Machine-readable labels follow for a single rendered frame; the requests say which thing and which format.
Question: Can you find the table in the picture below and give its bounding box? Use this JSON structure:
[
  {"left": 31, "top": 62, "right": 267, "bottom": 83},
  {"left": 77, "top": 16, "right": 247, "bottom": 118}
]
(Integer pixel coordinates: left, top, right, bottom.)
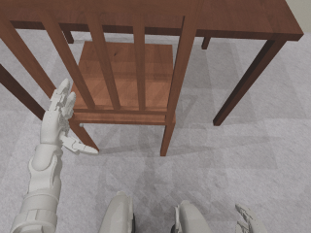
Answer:
[{"left": 0, "top": 0, "right": 304, "bottom": 126}]

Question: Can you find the right robot hand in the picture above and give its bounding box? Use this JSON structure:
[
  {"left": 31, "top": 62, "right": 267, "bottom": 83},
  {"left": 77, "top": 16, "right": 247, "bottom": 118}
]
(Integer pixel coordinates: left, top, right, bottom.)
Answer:
[{"left": 233, "top": 203, "right": 268, "bottom": 233}]

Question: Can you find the left robot thigh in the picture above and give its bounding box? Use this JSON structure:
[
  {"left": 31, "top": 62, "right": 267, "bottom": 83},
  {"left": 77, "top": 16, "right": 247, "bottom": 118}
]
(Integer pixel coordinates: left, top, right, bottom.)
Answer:
[{"left": 98, "top": 194, "right": 133, "bottom": 233}]

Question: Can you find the right robot thigh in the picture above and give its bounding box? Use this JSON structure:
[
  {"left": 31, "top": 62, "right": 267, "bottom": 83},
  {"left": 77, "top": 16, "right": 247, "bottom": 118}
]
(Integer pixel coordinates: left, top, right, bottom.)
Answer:
[{"left": 174, "top": 203, "right": 212, "bottom": 233}]

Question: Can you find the robot left forearm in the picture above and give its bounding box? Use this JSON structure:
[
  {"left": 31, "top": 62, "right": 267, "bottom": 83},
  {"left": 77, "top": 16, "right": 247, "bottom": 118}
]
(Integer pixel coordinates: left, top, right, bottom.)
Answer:
[{"left": 10, "top": 143, "right": 63, "bottom": 233}]

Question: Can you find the chair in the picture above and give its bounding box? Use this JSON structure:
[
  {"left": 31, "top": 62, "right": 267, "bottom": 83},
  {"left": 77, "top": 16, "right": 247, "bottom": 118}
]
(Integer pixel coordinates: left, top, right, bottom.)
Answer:
[{"left": 0, "top": 0, "right": 205, "bottom": 157}]

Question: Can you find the left robot hand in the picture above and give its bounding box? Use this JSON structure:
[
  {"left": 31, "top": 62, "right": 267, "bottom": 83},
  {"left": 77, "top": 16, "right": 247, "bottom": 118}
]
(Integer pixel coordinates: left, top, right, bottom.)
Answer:
[{"left": 40, "top": 78, "right": 99, "bottom": 155}]

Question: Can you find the robot thigh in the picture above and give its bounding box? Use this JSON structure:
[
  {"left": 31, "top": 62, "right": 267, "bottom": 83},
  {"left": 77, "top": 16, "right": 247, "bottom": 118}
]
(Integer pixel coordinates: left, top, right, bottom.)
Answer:
[
  {"left": 174, "top": 203, "right": 212, "bottom": 233},
  {"left": 98, "top": 194, "right": 133, "bottom": 233}
]

